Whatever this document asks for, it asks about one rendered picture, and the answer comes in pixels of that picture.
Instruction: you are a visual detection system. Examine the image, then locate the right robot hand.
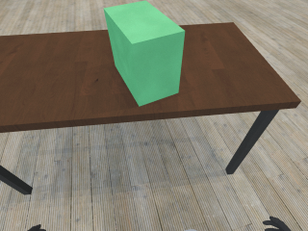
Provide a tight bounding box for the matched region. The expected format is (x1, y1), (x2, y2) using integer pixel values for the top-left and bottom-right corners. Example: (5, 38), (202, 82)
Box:
(263, 216), (292, 231)

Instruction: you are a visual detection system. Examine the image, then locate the carton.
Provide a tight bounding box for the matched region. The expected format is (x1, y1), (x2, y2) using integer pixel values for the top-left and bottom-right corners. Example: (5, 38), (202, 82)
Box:
(103, 0), (186, 106)

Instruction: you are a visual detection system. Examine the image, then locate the table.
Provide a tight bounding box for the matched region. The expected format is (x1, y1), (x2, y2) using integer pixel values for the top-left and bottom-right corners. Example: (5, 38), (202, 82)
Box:
(0, 22), (301, 195)

